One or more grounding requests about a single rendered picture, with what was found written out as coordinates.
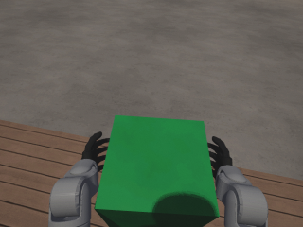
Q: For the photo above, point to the left robot hand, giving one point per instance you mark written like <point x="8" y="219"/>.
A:
<point x="92" y="151"/>

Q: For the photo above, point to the left robot forearm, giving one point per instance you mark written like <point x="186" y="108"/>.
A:
<point x="70" y="200"/>

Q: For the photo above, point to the right robot forearm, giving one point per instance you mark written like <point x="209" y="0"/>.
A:
<point x="244" y="204"/>

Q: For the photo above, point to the right robot hand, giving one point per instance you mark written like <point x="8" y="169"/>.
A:
<point x="222" y="158"/>

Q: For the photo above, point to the carton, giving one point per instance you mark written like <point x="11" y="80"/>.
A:
<point x="157" y="173"/>

